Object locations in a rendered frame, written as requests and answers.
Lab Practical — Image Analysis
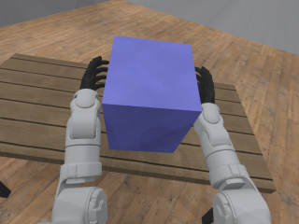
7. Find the robot left hand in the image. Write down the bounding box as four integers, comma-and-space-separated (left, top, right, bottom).
79, 56, 109, 91

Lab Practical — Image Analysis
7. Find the left robot upper arm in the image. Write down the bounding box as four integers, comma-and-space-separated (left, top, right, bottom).
37, 186, 108, 224

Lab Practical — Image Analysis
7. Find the right robot upper arm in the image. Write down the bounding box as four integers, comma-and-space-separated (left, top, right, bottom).
212, 188, 272, 224

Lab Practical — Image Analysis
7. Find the carton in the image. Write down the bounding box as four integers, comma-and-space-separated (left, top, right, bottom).
102, 35, 202, 153

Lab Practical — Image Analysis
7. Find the table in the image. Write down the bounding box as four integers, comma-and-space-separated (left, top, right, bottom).
0, 53, 277, 224

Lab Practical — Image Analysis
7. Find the robot right forearm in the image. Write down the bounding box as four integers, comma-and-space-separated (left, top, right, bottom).
193, 103, 272, 223

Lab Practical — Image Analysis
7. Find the robot right hand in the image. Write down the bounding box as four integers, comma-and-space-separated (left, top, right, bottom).
194, 66, 215, 104

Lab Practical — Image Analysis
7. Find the robot left forearm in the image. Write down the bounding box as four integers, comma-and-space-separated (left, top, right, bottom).
51, 89, 102, 221

